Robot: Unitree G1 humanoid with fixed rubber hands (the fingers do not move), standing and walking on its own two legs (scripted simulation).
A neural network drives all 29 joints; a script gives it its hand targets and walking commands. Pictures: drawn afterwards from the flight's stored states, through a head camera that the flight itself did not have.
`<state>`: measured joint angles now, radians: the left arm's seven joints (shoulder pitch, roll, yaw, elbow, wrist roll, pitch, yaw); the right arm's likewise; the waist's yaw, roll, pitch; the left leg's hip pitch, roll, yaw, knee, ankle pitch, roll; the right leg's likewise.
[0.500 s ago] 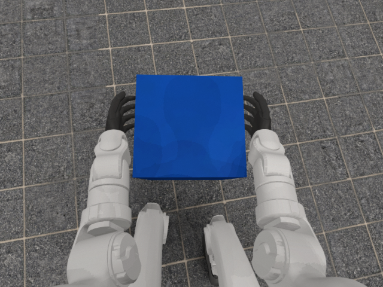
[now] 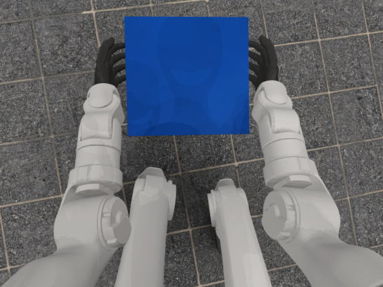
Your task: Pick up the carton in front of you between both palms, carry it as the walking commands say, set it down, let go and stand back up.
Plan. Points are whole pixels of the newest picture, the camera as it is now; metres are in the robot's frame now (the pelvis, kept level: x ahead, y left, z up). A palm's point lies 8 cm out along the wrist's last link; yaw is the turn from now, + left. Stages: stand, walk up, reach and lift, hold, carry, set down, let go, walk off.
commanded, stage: set down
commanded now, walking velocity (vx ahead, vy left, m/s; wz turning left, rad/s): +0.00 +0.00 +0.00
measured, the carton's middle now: (186, 90) +0.49 +0.06 -0.19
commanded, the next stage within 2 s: none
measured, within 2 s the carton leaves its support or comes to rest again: rests again in 1.00 s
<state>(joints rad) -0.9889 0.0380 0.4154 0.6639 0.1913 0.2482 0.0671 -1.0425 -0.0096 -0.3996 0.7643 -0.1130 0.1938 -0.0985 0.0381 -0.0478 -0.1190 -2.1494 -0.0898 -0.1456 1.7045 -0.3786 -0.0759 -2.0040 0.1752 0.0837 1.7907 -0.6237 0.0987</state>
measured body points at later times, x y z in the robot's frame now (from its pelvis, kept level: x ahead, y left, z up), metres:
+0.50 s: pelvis -0.01 -0.01 -0.08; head +0.35 +0.02 +0.19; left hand +0.49 +0.23 -0.25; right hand +0.53 -0.07 -0.25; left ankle +0.13 +0.14 -0.45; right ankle +0.07 -0.14 -0.45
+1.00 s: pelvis -0.01 -0.01 -0.10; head +0.35 +0.01 +0.17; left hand +0.48 +0.23 -0.28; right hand +0.53 -0.08 -0.28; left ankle +0.13 +0.13 -0.45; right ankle +0.07 -0.13 -0.45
